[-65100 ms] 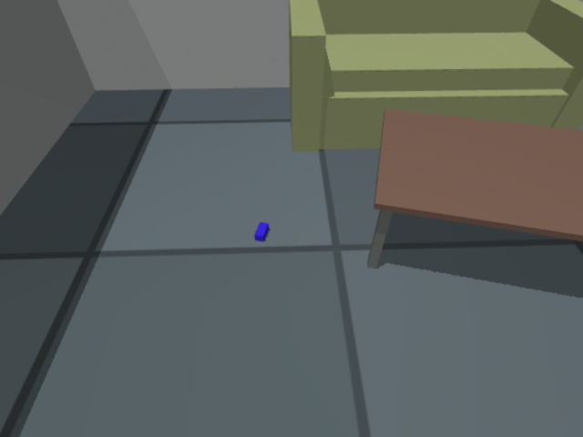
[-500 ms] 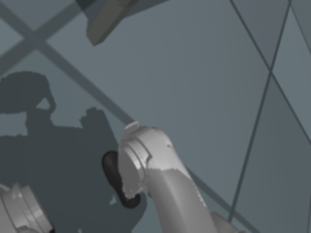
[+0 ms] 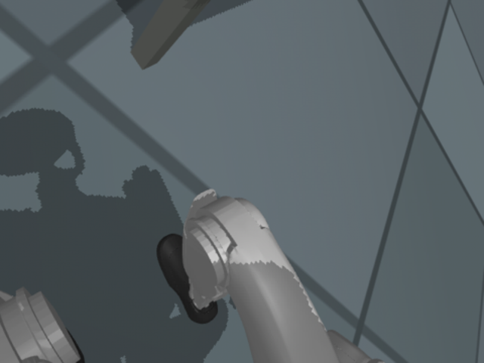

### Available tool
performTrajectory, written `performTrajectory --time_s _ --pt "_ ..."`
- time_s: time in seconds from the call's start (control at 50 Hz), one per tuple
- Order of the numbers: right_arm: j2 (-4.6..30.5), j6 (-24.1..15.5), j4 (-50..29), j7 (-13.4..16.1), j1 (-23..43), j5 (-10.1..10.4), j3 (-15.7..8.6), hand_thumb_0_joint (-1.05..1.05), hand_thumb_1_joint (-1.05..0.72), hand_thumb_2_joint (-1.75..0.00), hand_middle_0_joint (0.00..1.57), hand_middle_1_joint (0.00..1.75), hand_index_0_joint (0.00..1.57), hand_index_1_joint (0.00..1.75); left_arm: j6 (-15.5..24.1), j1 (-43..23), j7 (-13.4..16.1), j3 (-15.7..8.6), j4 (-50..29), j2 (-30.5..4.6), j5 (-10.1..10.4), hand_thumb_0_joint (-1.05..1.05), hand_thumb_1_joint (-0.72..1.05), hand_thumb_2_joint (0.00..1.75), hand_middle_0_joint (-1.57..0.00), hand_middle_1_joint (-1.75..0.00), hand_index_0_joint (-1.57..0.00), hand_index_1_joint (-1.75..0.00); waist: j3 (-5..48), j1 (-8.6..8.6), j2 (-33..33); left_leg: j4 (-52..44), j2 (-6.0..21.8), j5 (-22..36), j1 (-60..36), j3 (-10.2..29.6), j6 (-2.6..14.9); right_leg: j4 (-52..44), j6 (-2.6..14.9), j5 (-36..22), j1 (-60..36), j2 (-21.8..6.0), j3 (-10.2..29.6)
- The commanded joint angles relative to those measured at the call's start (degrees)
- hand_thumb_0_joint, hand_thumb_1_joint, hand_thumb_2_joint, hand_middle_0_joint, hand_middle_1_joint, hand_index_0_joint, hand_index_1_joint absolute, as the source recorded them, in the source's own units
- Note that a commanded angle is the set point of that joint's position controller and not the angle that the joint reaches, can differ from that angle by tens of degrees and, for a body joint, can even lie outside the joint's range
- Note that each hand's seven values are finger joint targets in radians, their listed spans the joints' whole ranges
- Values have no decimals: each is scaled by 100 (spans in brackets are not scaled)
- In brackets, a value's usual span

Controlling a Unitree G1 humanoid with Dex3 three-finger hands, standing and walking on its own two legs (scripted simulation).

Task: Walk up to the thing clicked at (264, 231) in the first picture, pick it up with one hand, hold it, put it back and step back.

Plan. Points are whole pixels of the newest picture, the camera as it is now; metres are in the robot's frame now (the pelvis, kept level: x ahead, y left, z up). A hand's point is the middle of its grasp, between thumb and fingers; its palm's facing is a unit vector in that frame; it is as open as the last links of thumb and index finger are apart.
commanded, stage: close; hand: left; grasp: from above
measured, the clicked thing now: out of the picture +0.47 +0.38 -0.30
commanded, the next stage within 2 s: none
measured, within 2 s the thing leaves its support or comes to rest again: neither
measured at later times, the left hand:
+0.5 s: hand out of the picture +0.46 +0.36 -0.27, palm faces -0.40 -0.22 -0.89, open 10.7 cm
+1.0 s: hand out of the picture +0.46 +0.36 -0.27, palm faces -0.40 -0.22 -0.89, open 9.8 cm
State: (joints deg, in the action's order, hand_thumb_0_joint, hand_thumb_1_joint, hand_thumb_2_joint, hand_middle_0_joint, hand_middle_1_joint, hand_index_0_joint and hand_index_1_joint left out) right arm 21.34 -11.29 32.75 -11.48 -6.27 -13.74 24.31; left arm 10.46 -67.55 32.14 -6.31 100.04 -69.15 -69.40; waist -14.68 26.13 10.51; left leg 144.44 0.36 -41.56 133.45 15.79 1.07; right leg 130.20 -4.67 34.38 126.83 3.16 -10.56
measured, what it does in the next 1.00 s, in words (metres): stands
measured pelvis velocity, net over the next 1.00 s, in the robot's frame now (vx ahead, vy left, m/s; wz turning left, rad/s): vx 0.00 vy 0.00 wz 0.00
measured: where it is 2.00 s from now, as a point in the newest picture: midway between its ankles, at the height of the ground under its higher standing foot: (140, 337)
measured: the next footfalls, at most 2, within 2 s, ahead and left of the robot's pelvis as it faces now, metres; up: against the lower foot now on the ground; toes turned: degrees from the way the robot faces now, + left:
none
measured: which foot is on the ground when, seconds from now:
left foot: down 0.00-1.00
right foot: down 0.00-1.00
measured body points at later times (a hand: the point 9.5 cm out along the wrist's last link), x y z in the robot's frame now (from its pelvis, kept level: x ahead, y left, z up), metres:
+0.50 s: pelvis +0.00 +0.00 +0.00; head +0.30 +0.15 +0.29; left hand +0.48 +0.37 -0.22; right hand +0.04 -0.24 -0.04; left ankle +0.06 +0.12 -0.28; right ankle +0.14 -0.12 -0.28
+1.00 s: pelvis +0.00 +0.00 +0.00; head +0.30 +0.15 +0.29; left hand +0.48 +0.37 -0.22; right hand +0.04 -0.24 -0.04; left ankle +0.06 +0.12 -0.28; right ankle +0.14 -0.12 -0.28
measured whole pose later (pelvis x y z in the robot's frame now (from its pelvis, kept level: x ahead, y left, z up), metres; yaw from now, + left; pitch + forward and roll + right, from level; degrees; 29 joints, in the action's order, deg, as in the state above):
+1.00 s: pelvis +0.00 +0.00 +0.00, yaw +0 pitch +28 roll -18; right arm 21.0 -10.5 33.1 -10.7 -5.9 -13.7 24.7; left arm 10.5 -68.2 31.8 -5.3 100.2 -69.8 -68.9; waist -14.4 26.0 10.4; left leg 144.7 0.6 -41.4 133.8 15.6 1.4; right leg 130.4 -4.6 34.1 127.1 3.0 -10.5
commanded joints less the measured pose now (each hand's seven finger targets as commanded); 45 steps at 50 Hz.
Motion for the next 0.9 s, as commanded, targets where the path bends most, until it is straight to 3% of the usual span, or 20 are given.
performTrajectory --time_s 0.0,0.06,0.14,0.18,0.26,0.3,0.38,0.52,0.64,0.78,0.82,0.84,0.86,0.88 --pt "2025 32 238 61 -1174 26 -615 0 -88 -90 20 30 20 30 -21 -1207 274 -61 -580 -1301 60 0 -7 63 -37 -76 -39 -73 3554 397 -3790 -1672 371 1508 -2989 -366 -165 -823 511 -1366 -2139 131 -612" --pt "2041 28 282 54 -1208 26 -620 0 -88 -90 20 30 20 30 -42 -1384 269 -46 -861 -1293 72 0 -5 62 -40 -73 -42 -70 3653 424 -3860 -1647 397 1603 -3091 -326 -180 -822 497 -1422 -2065 127 -624" --pt "1996 27 290 54 -1190 42 -616 0 -88 -89 20 30 20 30 -89 -1229 183 56 -592 -1157 106 0 0 58 -42 -71 -45 -68 3486 444 -3706 -1629 363 1450 -2887 -395 -145 -862 501 -1347 -2135 136 -598" --pt "2053 38 270 87 -1157 47 -643 0 -88 -90 20 30 20 30 -62 -1311 172 15 -722 -1335 102 0 2 58 -46 -68 -48 -66 3645 379 -3593 -1599 346 1334 -2813 -428 -113 -916 504 -1282 -2247 171 -596" --pt "1952 29 321 70 -1134 69 -569 0 -88 -89 20 30 20 30 -30 -1147 102 19 -657 -1232 104 0 5 54 -47 -66 -49 -63 3636 361 -3711 -1589 383 1710 -3015 -344 -170 -820 505 -1442 -2096 133 -624" --pt "1961 59 276 95 -1094 75 -565 0 -88 -90 20 30 20 30 5 -1057 124 75 -547 -1226 136 0 7 55 -49 -65 -51 -62 3645 369 -3522 -1588 362 1629 -2878 -384 -137 -862 496 -1457 -2335 169 -610" --pt "2016 70 319 103 -1109 53 -601 0 -88 -89 20 30 20 30 39 -1220 171 -20 -666 -1334 72 0 12 51 -51 -64 -54 -61 3541 324 -3756 -1619 386 1578 -2975 -334 -184 -804 527 -1336 -2000 145 -652" --pt "2000 47 318 95 -1111 46 -588 0 -88 -89 20 30 20 30 -2 -1240 171 50 -773 -1269 81 0 21 47 -59 -58 -62 -55 3561 398 -3656 -1518 358 1636 -2907 -425 -130 -854 486 -1461 -2139 138 -575" --pt "2005 73 267 123 -1095 62 -569 0 -88 -89 20 30 20 30 -25 -1231 157 -24 -628 -1367 97 0 30 45 -67 -55 -70 -52 3558 375 -3600 -1601 367 1423 -2838 -376 -140 -866 510 -1283 -2087 125 -604" --pt "1978 103 311 130 -1118 57 -541 0 -88 -89 20 30 20 30 -30 -1230 104 -23 -702 -1381 68 0 37 45 -73 -51 -75 -49 3637 357 -3719 -1590 395 1607 -2954 -341 -161 -830 504 -1387 -2080 120 -612" --pt "1973 112 271 144 -1091 66 -532 0 -88 -89 20 30 20 30 -17 -1187 91 58 -635 -1313 97 0 40 46 -76 -50 -78 -48 3557 409 -3564 -1580 377 1499 -2800 -388 -129 -858 493 -1365 -2201 143 -598" --pt "1988 127 267 162 -1098 58 -535 0 -91 -90 20 30 20 30 -3 -1209 122 32 -595 -1356 102 0 33 43 -76 -55 -78 -53 3620 382 -3528 -1592 372 1483 -2826 -372 -127 -872 489 -1375 -2245 149 -606" --pt "1995 123 261 160 -1089 66 -528 0 -88 -89 20 30 20 30 4 -1206 137 -21 -611 -1419 77 0 28 37 -68 -47 -70 -45 3599 348 -3583 -1608 382 1531 -2848 -341 -150 -823 508 -1368 -2152 127 -619" --pt "1983 125 292 146 -1139 51 -521 0 -88 -89 20 30 20 30 3 -1227 135 -38 -680 -1416 60 0 23 39 -63 -50 -66 -47 3560 348 -3721 -1611 396 1614 -2968 -327 -174 -803 507 -1375 -2011 116 -624"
